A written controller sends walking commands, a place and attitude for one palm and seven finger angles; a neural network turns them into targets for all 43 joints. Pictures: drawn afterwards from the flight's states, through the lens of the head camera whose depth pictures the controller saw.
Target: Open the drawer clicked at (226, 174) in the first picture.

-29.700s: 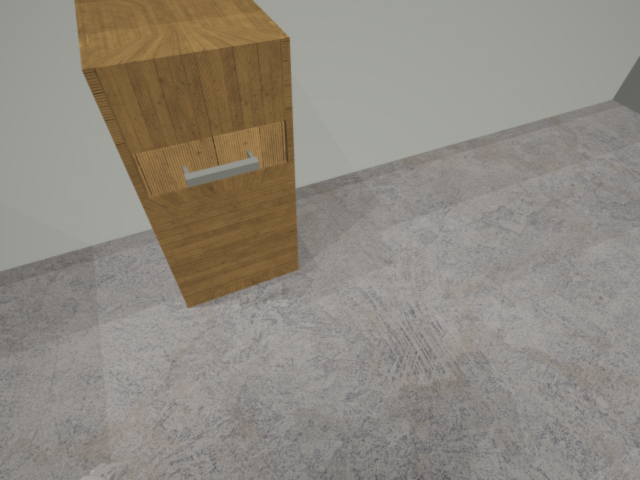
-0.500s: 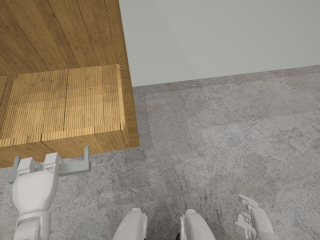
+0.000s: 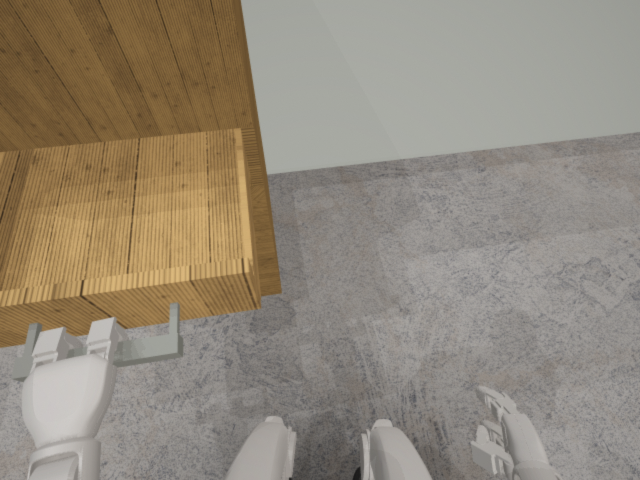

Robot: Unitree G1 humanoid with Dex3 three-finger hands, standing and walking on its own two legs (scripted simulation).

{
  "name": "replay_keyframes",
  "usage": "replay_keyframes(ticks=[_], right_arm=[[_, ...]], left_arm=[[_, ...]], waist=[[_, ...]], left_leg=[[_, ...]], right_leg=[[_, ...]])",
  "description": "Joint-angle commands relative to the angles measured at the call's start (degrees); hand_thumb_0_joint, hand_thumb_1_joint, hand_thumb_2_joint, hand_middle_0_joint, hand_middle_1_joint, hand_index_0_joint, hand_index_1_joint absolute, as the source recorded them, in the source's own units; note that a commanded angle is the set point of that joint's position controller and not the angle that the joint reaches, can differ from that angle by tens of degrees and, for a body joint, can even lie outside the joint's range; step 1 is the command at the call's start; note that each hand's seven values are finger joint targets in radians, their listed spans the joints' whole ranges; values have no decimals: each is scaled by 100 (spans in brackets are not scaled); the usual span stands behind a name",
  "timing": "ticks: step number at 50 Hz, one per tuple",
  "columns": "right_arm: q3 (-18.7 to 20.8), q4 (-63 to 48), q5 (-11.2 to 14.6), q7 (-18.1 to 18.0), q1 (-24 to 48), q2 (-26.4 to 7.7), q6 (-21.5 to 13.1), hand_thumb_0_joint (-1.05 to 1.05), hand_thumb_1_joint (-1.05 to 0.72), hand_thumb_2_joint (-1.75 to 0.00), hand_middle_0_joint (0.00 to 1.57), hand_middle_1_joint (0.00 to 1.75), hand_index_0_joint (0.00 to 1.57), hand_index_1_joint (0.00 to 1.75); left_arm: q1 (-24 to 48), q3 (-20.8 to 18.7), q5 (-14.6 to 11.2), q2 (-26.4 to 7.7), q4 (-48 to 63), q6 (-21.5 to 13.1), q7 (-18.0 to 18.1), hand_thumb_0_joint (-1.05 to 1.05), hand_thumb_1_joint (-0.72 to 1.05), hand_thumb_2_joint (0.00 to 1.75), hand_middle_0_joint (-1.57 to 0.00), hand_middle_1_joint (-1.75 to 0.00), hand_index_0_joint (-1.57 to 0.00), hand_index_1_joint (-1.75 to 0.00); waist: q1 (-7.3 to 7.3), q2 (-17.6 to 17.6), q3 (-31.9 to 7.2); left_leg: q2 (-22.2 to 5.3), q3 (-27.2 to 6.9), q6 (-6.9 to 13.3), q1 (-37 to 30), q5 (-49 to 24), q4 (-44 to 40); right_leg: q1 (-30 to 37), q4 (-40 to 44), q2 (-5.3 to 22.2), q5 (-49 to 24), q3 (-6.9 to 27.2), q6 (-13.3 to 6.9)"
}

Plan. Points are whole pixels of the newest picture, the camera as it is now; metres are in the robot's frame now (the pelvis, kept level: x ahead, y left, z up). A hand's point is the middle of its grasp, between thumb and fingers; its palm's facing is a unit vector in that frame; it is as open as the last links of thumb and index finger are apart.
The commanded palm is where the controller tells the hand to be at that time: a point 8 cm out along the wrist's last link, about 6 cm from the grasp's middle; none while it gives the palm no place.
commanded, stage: pull the drawer open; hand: left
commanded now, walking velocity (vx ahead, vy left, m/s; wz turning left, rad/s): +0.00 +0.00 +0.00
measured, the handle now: (104, 339) +0.28 +0.30 -0.04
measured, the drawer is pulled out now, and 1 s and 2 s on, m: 0.24 0.25 0.25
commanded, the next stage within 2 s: open the thumb to release the handle in 0.64 s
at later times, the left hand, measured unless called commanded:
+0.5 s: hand (94, 406) +0.20 +0.29 -0.06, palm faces -0.06 -0.01 -1.00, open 6.2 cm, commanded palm +0.16 +0.29 -0.01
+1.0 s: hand (85, 403) +0.20 +0.31 -0.06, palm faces -0.04 +0.02 -1.00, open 7.3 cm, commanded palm +0.19 +0.29 -0.01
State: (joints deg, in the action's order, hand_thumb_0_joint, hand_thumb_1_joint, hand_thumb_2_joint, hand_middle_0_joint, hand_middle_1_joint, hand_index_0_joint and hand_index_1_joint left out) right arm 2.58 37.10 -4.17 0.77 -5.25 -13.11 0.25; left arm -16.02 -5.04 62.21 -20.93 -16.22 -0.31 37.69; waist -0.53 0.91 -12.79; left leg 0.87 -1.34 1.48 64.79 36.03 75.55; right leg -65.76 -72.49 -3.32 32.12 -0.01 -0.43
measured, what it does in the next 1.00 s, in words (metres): stands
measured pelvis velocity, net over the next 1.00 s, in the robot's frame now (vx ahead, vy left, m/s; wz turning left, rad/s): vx -0.01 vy -0.01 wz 0.02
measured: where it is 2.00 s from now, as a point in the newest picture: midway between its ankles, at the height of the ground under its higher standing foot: outside the picture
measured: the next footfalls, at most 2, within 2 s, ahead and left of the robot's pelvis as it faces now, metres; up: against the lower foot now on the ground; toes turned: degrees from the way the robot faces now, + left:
none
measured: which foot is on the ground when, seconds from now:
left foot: down 0.00-1.00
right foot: down 0.00-1.00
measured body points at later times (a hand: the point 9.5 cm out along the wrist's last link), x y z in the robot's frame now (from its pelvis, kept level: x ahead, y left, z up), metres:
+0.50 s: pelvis +0.00 +0.00 +0.00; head +0.11 +0.01 +0.43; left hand +0.20 +0.29 -0.01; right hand +0.20 -0.24 -0.12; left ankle -0.01 +0.10 -0.62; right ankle +0.02 -0.12 -0.62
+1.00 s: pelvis -0.01 -0.01 -0.01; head +0.11 +0.00 +0.43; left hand +0.20 +0.30 -0.01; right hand +0.20 -0.24 -0.13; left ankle -0.01 +0.10 -0.62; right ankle +0.02 -0.12 -0.62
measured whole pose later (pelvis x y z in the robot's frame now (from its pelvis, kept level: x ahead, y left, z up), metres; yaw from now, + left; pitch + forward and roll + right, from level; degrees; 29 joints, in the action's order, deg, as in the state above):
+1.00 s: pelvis -0.01 -0.01 -0.01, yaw +1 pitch +25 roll -2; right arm 2.6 38.7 -3.9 -1.5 -3.8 -13.3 -0.4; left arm -13.3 -6.0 61.6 -21.4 -18.0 -0.2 37.8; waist -2.4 1.2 -12.0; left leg 1.4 -2.4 0.6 66.9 36.1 77.6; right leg -67.7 -75.1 -2.8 32.8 -1.2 -1.3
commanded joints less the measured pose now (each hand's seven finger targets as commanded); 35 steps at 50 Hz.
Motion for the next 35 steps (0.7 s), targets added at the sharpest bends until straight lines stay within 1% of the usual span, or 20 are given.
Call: replay_keyframes(ticks=[1, 3, 6, 9, 11, 12, 13, 14, 16, 17, 20, 21, 23, 25, 27, 29, 31, 33, 34, 35], right_arm=[[266, -733, 36, -53, 162, -795, -214, 0, -90, -90, 20, 30, 20, 30], [271, -728, 40, -63, 169, -793, -214, 0, -90, -90, 20, 30, 20, 30], [261, -775, 40, -62, 194, -782, -216, 0, -90, -90, 20, 30, 20, 30], [264, -774, 39, -60, 193, -777, -213, 0, -90, -90, 20, 30, 20, 30], [245, -804, 26, -57, 209, -780, -204, 0, -90, -90, 20, 30, 20, 30], [258, -778, 30, -62, 205, -778, -204, 0, -90, -90, 20, 30, 20, 30], [253, -781, 22, -72, 225, -774, -208, 0, -90, -90, 20, 30, 20, 30], [256, -785, 26, -74, 239, -772, -222, 0, -90, -90, 20, 30, 20, 30], [246, -791, 17, -87, 243, -772, -211, 0, -90, -90, 20, 30, 20, 30], [255, -798, 19, -82, 250, -770, -214, 0, -90, -90, 20, 30, 20, 30], [250, -797, 13, -74, 254, -782, -222, 0, -90, -90, 20, 30, 20, 30], [248, -780, 22, -83, 257, -774, -212, 0, -90, -90, 20, 30, 20, 30], [260, -798, 18, -94, 270, -772, -221, 0, -90, -90, 20, 30, 20, 30], [261, -817, 8, -82, 260, -779, -223, 0, -90, -90, 20, 30, 20, 30], [271, -799, 24, -86, 241, -760, -204, 0, -90, -90, 20, 30, 20, 30], [262, -824, 21, -85, 257, -757, -212, 0, -90, -90, 20, 30, 20, 30], [251, -817, 24, -92, 272, -761, -200, 0, -90, -90, 20, 30, 20, 30], [259, -816, 23, -88, 272, -774, -210, 0, -90, -90, 20, 30, 20, 30], [257, -814, 18, -80, 264, -768, -219, 0, -90, -90, 20, 30, 20, 30], [259, -826, 9, -81, 269, -783, -217, 0, -90, -90, 20, 30, 20, 30]], left_arm=[[-859, -562, -11, -829, 918, 68, 359, 0, 90, 90, -40, -135, -40, -135], [-853, -644, -18, -901, 931, 60, 362, 0, 90, 90, -40, -135, -40, -135], [-1030, -533, -13, -795, 1020, 68, 348, 0, 90, 90, -40, -135, -40, -135], [-1066, -573, -29, -813, 1011, 52, 334, 0, 90, 90, -40, -135, -40, -135], [-1172, -570, -32, -807, 1034, 33, 330, 0, 90, 90, -40, -135, -40, -135], [-1060, -606, -47, -857, 1038, 21, 325, 0, 90, 90, -40, -135, -40, -135], [-1137, -659, -31, -868, 929, 16, 333, 0, 90, 90, -40, -135, -40, -135], [-1021, -583, -40, -812, 990, -6, 331, 0, 90, 90, -40, -135, -40, -135], [-1200, -776, -24, -952, 963, -38, 355, 0, 90, 90, -40, -135, -40, -135], [-1157, -671, -18, -871, 988, -41, 349, 0, 90, 90, -40, -135, -40, -135], [-1154, -685, -51, -884, 1021, -23, 351, 0, 90, 90, -40, -135, -40, -135], [-1181, -703, -36, -889, 924, -25, 350, 0, 90, 90, -40, -135, -40, -135], [-1137, -682, -21, -873, 1001, -43, 362, 0, 90, 90, -40, -135, -40, -135], [-1260, -726, -51, -915, 1090, -35, 356, 0, 90, 90, -40, -135, -40, -135], [-1351, -718, -62, -864, 997, -36, 338, 0, 90, 90, -40, -135, -40, -135], [-1448, -728, -86, -865, 1028, -46, 327, 0, 90, 90, -40, -135, -40, -135], [-1381, -697, -36, -871, 1070, -47, 334, 0, 90, 90, -40, -135, -40, -135], [-1301, -632, -22, -829, 1064, -55, 333, 0, 90, 90, -40, -135, -40, -135], [-1352, -579, -36, -763, 1042, -48, 330, 0, 90, 90, -40, -135, -40, -135], [-1321, -672, -49, -862, 1129, -54, 338, 0, 90, 90, -40, -135, -40, -135]], waist=[[-383, 461, -1869], [-386, 356, -1832], [-406, 520, -1868], [-375, 342, -1784], [-419, 456, -1806], [-378, 403, -1791], [-401, 287, -1687], [-345, 300, -1696], [-462, 337, -1819], [-402, 369, -1736], [-400, 467, -1722], [-411, 335, -1663], [-403, 317, -1750], [-451, 477, -1887], [-435, 244, -1797], [-457, 215, -1856], [-457, 399, -1868], [-409, 379, -1713], [-405, 355, -1723], [-425, 412, -1824]], left_leg=[[-13, -132, -121, -1804, -3034, -1039], [-11, -138, -115, -1760, -2969, -1038], [-23, -135, -124, -1888, -3127, -1035], [-31, -148, -124, -1829, -3077, -1039], [-20, -136, -114, -1824, -3126, -1033], [-19, -129, -110, -1770, -2989, -1019], [3, -114, -101, -1662, -2865, -1021], [-5, -116, -90, -1656, -2765, -1012], [15, -108, -93, -1651, -2888, -995], [6, -116, -100, -1669, -2841, -990], [11, -112, -99, -1656, -2816, -1002], [16, -114, -98, -1610, -2752, -997], [12, -116, -93, -1611, -2756, -976], [18, -111, -96, -1679, -2933, -969], [16, -97, -94, -1642, -2921, -957], [29, -76, -74, -1581, -2881, -943], [16, -90, -86, -1664, -2978, -943], [5, -118, -100, -1649, -2924, -961], [6, -111, -87, -1660, -2919, -962], [5, -113, -82, -1659, -2988, -948]], right_leg=[[1157, 634, 7, -2139, -266, -272], [1165, 649, -9, -2127, -249, -276], [1124, 635, 7, -2151, -264, -277], [1135, 659, -3, -2147, -266, -272], [1138, 634, 3, -2149, -267, -278], [1139, 642, 5, -2134, -259, -275], [1149, 652, -3, -2099, -244, -272], [1125, 672, 1, -2063, -243, -269], [1179, 591, 4, -2139, -214, -284], [1111, 623, 1, -2093, -229, -284], [1107, 634, 1, -2042, -250, -294], [1091, 629, 3, -2013, -238, -282], [1103, 603, -2, -2043, -231, -279], [1186, 586, 9, -2165, -226, -294], [1214, 613, 6, -2234, -208, -275], [1306, 612, 14, -2299, -181, -270], [1195, 568, 18, -2249, -207, -276], [1080, 587, 9, -2132, -231, -276], [1114, 609, 6, -2150, -238, -276], [1157, 582, 6, -2198, -235, -287]])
